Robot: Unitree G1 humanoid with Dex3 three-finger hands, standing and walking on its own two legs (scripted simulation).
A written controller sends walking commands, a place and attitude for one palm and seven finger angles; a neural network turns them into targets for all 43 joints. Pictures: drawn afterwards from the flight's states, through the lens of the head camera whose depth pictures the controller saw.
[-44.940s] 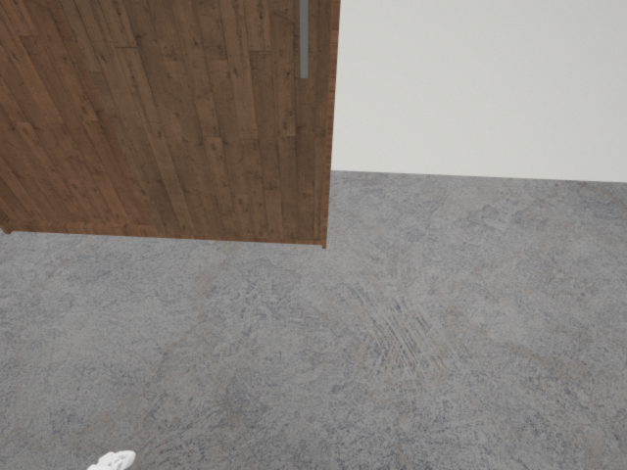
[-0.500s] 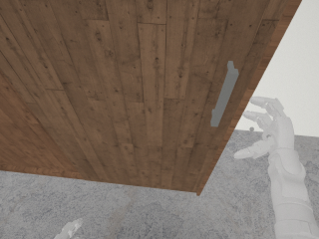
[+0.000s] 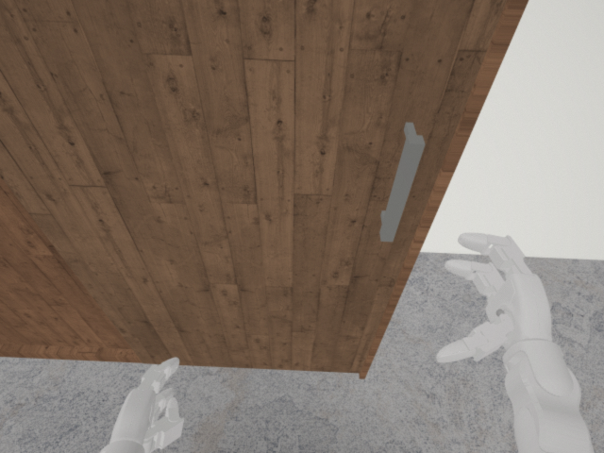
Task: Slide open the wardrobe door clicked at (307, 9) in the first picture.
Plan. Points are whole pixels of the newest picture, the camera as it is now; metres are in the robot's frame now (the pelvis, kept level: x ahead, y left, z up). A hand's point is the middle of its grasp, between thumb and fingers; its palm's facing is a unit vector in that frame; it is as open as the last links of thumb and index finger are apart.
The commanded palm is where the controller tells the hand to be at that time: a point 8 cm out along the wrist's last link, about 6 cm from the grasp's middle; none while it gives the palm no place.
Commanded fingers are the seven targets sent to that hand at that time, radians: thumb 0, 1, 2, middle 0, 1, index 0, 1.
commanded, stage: slip the hand off the handle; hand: right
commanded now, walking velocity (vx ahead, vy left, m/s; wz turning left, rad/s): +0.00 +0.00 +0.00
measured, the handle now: (397, 186) +0.47 -0.12 +0.12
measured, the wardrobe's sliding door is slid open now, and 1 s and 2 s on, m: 0.00 0.00 0.00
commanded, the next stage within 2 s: draw the hand back to the body in 0.02 s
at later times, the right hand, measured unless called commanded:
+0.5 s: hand (502, 319) +0.26 -0.20 +0.11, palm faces +0.08 +1.00 -0.03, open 14.7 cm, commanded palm +0.21 -0.25 +0.13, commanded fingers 0.00 0.55 -0.20 0.25 1.15 0.25 1.15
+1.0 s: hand (586, 350) +0.21 -0.26 +0.14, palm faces +0.41 +0.86 -0.30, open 12.2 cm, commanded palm +0.16 -0.29 +0.16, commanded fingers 0.00 -0.32 -0.62 0.22 0.64 0.22 0.64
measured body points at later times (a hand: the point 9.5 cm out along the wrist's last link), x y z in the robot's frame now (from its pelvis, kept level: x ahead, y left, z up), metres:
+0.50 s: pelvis +0.00 +0.01 +0.00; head -0.01 +0.02 +0.45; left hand +0.18 +0.25 -0.08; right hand +0.25 -0.26 +0.12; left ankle +0.02 +0.12 -0.72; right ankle -0.01 -0.12 -0.72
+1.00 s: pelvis +0.00 -0.01 +0.02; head -0.01 +0.00 +0.47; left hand +0.19 +0.20 -0.07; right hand +0.18 -0.30 +0.16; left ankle +0.02 +0.12 -0.72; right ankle -0.02 -0.12 -0.72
